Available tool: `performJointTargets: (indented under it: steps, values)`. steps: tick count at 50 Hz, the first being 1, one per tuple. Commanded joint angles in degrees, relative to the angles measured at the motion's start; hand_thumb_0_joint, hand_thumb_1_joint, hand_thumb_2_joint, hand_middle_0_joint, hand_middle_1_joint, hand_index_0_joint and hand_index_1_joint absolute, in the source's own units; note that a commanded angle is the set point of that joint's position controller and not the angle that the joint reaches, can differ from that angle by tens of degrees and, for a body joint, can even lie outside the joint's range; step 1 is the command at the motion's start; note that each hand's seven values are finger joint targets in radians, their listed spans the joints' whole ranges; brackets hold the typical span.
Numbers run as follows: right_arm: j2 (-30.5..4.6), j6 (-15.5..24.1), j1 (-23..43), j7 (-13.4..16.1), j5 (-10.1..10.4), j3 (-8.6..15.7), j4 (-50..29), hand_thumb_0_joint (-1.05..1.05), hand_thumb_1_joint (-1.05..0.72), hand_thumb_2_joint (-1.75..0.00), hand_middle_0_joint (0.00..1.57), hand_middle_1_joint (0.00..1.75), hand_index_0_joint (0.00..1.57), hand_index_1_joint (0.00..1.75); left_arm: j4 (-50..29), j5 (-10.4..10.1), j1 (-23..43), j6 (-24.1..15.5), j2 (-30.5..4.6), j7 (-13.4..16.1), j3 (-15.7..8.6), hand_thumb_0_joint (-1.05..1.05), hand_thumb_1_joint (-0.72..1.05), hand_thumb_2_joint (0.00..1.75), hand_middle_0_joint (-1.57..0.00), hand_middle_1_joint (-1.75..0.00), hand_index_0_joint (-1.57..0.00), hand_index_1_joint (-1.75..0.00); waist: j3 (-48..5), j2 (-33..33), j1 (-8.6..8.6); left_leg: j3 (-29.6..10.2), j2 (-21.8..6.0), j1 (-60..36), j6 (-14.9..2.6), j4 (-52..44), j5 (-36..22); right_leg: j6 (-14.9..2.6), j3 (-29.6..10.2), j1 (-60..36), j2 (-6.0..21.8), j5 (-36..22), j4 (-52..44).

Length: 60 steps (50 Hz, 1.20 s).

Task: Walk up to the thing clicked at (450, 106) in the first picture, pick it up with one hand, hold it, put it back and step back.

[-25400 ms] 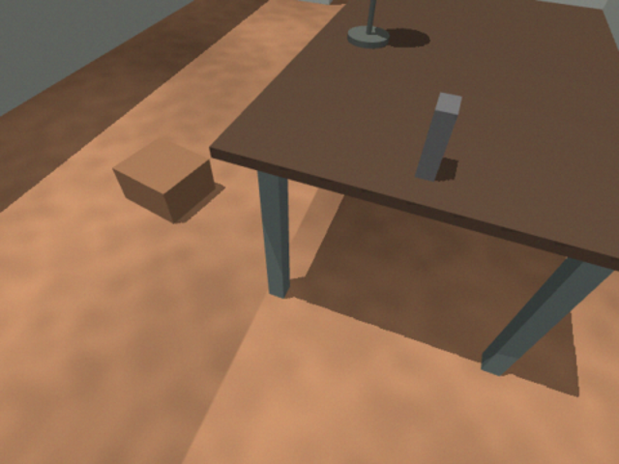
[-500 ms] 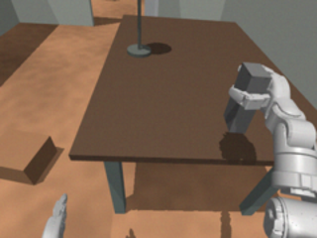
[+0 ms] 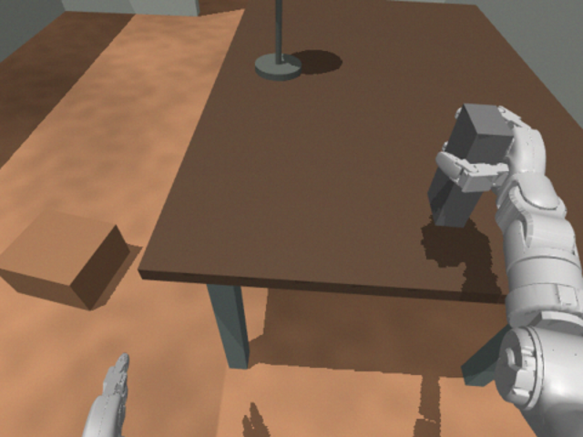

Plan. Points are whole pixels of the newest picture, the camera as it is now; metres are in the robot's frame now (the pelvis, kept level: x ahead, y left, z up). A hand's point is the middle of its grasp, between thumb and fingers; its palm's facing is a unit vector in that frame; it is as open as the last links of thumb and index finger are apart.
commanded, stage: crouch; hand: right
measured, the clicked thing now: (463, 169) +0.46 -0.21 +0.15
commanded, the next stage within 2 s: lower in 0.18 s
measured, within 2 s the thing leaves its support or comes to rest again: rests again in 1.48 s
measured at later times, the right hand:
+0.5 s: hand (457, 161) +0.47 -0.21 +0.15, palm faces +0.17 +0.99 +0.00, open 10.1 cm
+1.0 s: hand (445, 184) +0.47 -0.20 +0.11, palm faces +0.18 +0.98 +0.00, open 10.1 cm
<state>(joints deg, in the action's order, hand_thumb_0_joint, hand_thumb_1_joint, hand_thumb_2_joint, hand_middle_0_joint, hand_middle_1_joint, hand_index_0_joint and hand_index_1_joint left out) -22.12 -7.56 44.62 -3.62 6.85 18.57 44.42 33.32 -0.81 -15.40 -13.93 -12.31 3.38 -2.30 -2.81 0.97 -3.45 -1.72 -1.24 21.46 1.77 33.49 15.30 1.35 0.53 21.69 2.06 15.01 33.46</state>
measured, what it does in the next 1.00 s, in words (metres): stands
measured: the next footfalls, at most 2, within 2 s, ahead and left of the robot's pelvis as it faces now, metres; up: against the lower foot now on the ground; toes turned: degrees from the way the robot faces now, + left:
none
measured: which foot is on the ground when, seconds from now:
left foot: down 0.00-1.00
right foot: down 0.00-1.00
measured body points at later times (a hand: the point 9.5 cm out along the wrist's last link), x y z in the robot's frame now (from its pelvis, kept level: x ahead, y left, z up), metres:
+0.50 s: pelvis +0.01 -0.01 +0.00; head +0.04 -0.01 +0.45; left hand +0.15 +0.26 -0.07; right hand +0.46 -0.26 +0.15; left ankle +0.02 +0.14 -0.73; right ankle +0.02 -0.14 -0.73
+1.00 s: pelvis +0.01 +0.00 -0.01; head +0.06 -0.01 +0.44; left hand +0.16 +0.26 -0.07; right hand +0.46 -0.26 +0.11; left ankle +0.02 +0.14 -0.73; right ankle +0.02 -0.14 -0.73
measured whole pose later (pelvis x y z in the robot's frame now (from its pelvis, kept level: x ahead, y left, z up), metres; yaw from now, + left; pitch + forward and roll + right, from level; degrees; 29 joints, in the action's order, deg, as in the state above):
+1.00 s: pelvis +0.01 +0.00 -0.01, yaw +1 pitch +9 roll +1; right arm -22.5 11.0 41.9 -3.3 6.3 20.3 54.9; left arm 25.5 -0.3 -15.2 -6.6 -11.6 2.9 -2.4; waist -4.2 0.2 -6.2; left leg -1.7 -0.4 29.7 2.0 38.5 17.9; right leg 1.2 0.3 30.7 2.9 18.8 40.5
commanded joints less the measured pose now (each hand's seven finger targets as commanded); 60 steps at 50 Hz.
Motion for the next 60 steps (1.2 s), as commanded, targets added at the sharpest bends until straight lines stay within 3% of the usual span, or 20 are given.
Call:
performJointTargets:
  steps: [1,5,10,13,15,19,22,24,27,32,36,37,38,39,48,50,53,56,59,60]
  values:
    - [-14.6,8.5,36.2,-0.8,1.1,1.2,-16.7,0.0,-0.1,-1.35,1.31,1.48,1.36,1.48,-10.1,-0.2,6.4,-3.0,-5.5,0.2,-0.9,0.0,-0.58,0.08,-0.05,-0.04,-0.04,-0.05,-24.2,3.1,-0.43,3.0,1.9,-4.0,-1.41,-3.7,-14.1,-1.49,0.2,-12.9,-1.4,-12.3,-2.6]
    - [-17.1,9.5,33.9,-0.8,1.3,2.9,-13.6,0.0,-0.12,-1.37,1.32,1.49,1.37,1.49,-10.1,0.0,4.1,-1.7,-9.9,1.2,-4.3,0.0,-0.58,0.08,-0.05,-0.04,-0.04,-0.06,-25.3,3.2,-1.33,3.3,2.2,-2.6,-1.46,-3.3,-15.5,-1.37,-0.1,-14.8,-1.2,-15.6,-1.7]
    - [-14.7,10.9,32.1,-0.6,1.1,1.8,-9.9,0.0,-0.13,-1.34,1.31,1.47,1.35,1.47,-10.7,-0.1,4.1,-0.6,-4.3,0.3,0.6,0.0,-0.59,0.08,-0.05,-0.04,-0.03,-0.06,-20.7,2.0,-0.32,3.5,2.3,-3.5,-1.45,-3.9,-13.6,-1.48,0.3,-9.5,-1.4,-11.8,-2.6]
    - [-17.1,11.2,31.7,-0.5,0.8,3.4,-8.5,0.0,-0.11,-1.34,1.29,1.46,1.34,1.46,-11.4,-0.1,3.5,0.2,-8.7,0.7,-3.8,0.0,-0.58,0.08,-0.05,-0.04,-0.03,-0.06,-20.7,1.0,-1.14,2.8,2.0,-2.6,-1.23,-4.1,-13.4,-1.93,0.9,-9.2,-1.8,-10.2,-2.5]
    - [-15.0,11.7,32.3,-0.5,0.9,2.4,-8.2,0.0,-0.09,-1.32,1.25,1.43,1.3,1.43,-11.9,-0.1,3.5,0.5,-7.5,0.3,-2.7,0.0,-0.58,0.08,-0.05,-0.05,-0.04,-0.06,-19.5,1.6,-1.18,2.9,2.1,-2.1,-1.32,-4.0,-13.0,-1.81,0.8,-9.2,-1.7,-9.9,-2.5]
    - [-13.6,12.5,30.1,0.1,0.8,2.3,-5.8,0.0,-0.06,-1.26,1.2,1.37,1.25,1.37,-14.7,-0.2,2.1,1.1,-10.4,0.3,-6.2,0.0,-0.58,0.08,-0.05,-0.04,-0.03,-0.06,-18.5,-0.9,-2.17,3.5,2.6,-0.4,-1.29,-3.5,-12.9,-1.81,0.4,-9.0,-1.1,-10.4,-2.3]
    - [-12.2,14.7,29.7,-0.3,0.5,1.5,-5.3,0.0,-0.04,-1.23,1.18,1.34,1.23,1.34,-15.6,-0.3,2.5,1.6,-5.3,-0.5,-1.2,0.0,-0.58,0.08,-0.05,-0.04,-0.03,-0.06,-20.1,-0.9,-1.08,3.2,2.5,-1.2,-1.23,-2.8,-14.3,-1.72,0.6,-8.6,-1.1,-12.6,-1.0]
    - [-11.4,15.8,28.5,-0.8,0.8,1.1,-3.6,0.0,-0.04,-1.23,1.17,1.34,1.22,1.34,-13.5,-0.2,1.2,2.2,-5.5,-0.6,-1.9,0.0,-0.58,0.09,-0.05,-0.04,-0.03,-0.06,-21.5,-0.2,-1.44,2.8,2.2,-1.2,-1.14,-2.0,-16.2,-1.88,0.6,-8.1,-1.4,-14.2,-0.1]
    - [-17.0,17.5,31.8,-0.4,0.8,3.7,-8.8,0.0,-0.06,-1.26,1.2,1.37,1.26,1.37,-13.7,0.1,1.8,2.5,-10.6,-0.1,-6.3,0.0,-0.58,0.09,-0.05,-0.04,-0.03,-0.06,-25.3,4.3,-1.97,2.6,2.2,-0.2,-1.53,-1.5,-15.4,-1.48,0.4,-10.5,-1.0,-14.6,0.3]
    - [-18.3,20.6,32.5,1.6,0.5,5.0,-13.0,0.0,-0.1,-1.26,1.22,1.37,1.26,1.37,-17.9,0.4,5.0,2.7,-10.7,0.6,-5.7,0.0,-0.58,0.09,-0.05,-0.04,-0.03,-0.06,-28.9,3.4,-1.53,2.9,2.6,-2.6,-1.54,-0.9,-16.8,-1.53,0.2,-10.8,-0.8,-16.3,1.7]
    - [-10.5,20.6,24.1,0.8,0.5,1.0,-2.8,0.0,-0.08,-1.26,1.21,1.37,1.25,1.37,-12.8,0.3,0.6,3.7,-6.2,0.3,-2.8,0.0,-0.59,0.1,-0.05,-0.04,-0.03,-0.06,-22.7,2.2,-2.77,2.8,2.6,-0.2,-1.27,-0.5,-16.7,-1.79,0.4,-7.1,-1.1,-15.3,2.3]
    - [-10.7,20.7,23.0,0.6,0.8,1.6,-2.1,0.0,-0.1,-1.27,1.22,1.38,1.27,1.38,-13.8,0.4,2.5,3.6,-7.2,0.2,-3.0,0.0,-0.59,0.1,-0.05,-0.04,-0.03,-0.06,-22.4,1.9,-2.36,2.9,2.7,0.2,-1.3,-0.5,-16.2,-1.68,0.3,-6.6,-1.0,-15.5,2.1]
    - [-16.7,21.7,27.4,1.0,0.6,4.5,-7.6,0.0,-0.12,-1.3,1.24,1.41,1.29,1.41,-15.1,0.4,4.4,3.6,-9.5,0.5,-5.0,0.0,-0.59,0.09,-0.05,-0.04,-0.03,-0.06,-24.9,3.9,-2.32,2.5,2.4,-0.5,-1.34,-0.5,-16.3,-1.72,0.4,-6.6,-1.0,-14.9,2.2]
    - [-17.8,21.9,28.1,1.1,0.2,4.9,-7.3,0.0,-0.09,-1.3,1.24,1.41,1.29,1.41,-15.2,0.5,4.1,3.8,-9.0,0.4,-4.3,0.0,-0.59,0.09,-0.05,-0.04,-0.03,-0.06,-25.3,4.9,-1.66,2.2,2.2,-0.9,-1.37,0.0,-16.9,-1.72,0.7,-6.6,-1.2,-15.2,2.5]
    - [-13.1,23.7,25.8,-0.4,0.4,2.5,-3.2,0.0,-0.08,-1.3,1.23,1.41,1.28,1.41,-16.8,0.4,1.8,4.4,-7.5,-0.2,-3.3,0.0,-0.58,0.08,-0.05,-0.04,-0.03,-0.06,-24.8,1.7,-4.03,2.4,2.4,1.6,-1.13,1.7,-16.5,-2.08,0.6,-5.1,-1.0,-13.8,4.3]
    - [-16.4,23.9,27.0,-0.5,0.2,4.1,-4.1,0.0,-0.11,-1.3,1.24,1.41,1.29,1.41,-18.1,0.4,1.3,4.4,-10.8,0.3,-6.3,0.0,-0.58,0.08,-0.05,-0.04,-0.03,-0.06,-27.4,2.4,-4.28,2.4,2.4,2.2,-1.14,2.3,-17.1,-2.02,0.4,-6.5,-1.0,-14.8,4.9]
    - [-16.6,24.2,28.0,-0.3,0.3,4.5,-5.0,0.0,-0.13,-1.28,1.23,1.39,1.27,1.39,-18.4,0.4,1.2,4.6,-11.2,0.3,-6.8,0.0,-0.58,0.08,-0.05,-0.04,-0.03,-0.06,-25.4,1.8,-4.35,2.6,2.4,3.6,-1.21,2.0,-13.9,-2.11,0.2,-4.8,-1.0,-10.9,4.6]
    - [-15.4,25.0,30.7,0.2,0.2,3.8,-6.3,0.0,-0.11,-1.27,1.21,1.38,1.26,1.38,-20.7,0.4,2.7,4.3,-9.1,0.1,-5.1,0.0,-0.58,0.08,-0.05,-0.04,-0.04,-0.06,-25.9,2.7,-4.22,2.8,2.5,4.1,-1.42,2.7,-13.1,-1.93,0.0,-4.3,-0.9,-10.2,5.1]
    - [-10.4,24.7,23.9,-0.3,0.3,1.7,1.8,0.0,-0.09,-1.25,1.19,1.35,1.24,1.35,-17.8,0.5,0.1,4.4,-7.0,-0.3,-2.9,0.0,-0.58,0.09,-0.05,-0.04,-0.03,-0.06,-22.4,1.4,-4.05,2.7,2.6,5.7,-1.36,2.9,-11.5,-2.1,0.0,-1.5,-1.0,-8.5,5.4]
    - [-13.4,25.1,24.6,-0.2,0.0,3.2,0.2,0.0,-0.1,-1.26,1.2,1.37,1.25,1.37,-19.6,0.4,2.5,4.2,-7.0,-0.4,-2.4,0.0,-0.58,0.09,-0.05,-0.04,-0.03,-0.06,-24.0,2.3,-3.44,2.4,2.4,5.3,-1.36,3.1,-11.6,-2.16,0.1,-1.1,-1.2,-8.6,5.5]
